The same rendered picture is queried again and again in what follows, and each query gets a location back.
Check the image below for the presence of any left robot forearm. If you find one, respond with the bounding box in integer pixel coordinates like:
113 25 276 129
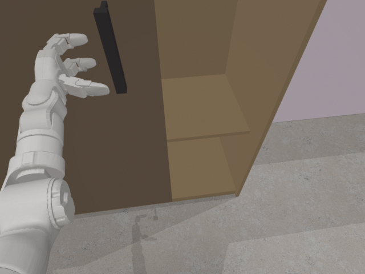
0 80 67 194

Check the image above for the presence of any robot left hand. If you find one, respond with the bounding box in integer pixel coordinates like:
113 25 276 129
35 33 110 98

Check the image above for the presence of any wardrobe door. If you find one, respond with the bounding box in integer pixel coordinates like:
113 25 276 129
0 0 172 215

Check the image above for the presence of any handle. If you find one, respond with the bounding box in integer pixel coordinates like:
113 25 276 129
93 1 127 94

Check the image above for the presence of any robot left upper arm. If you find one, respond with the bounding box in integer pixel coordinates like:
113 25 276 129
0 178 75 274

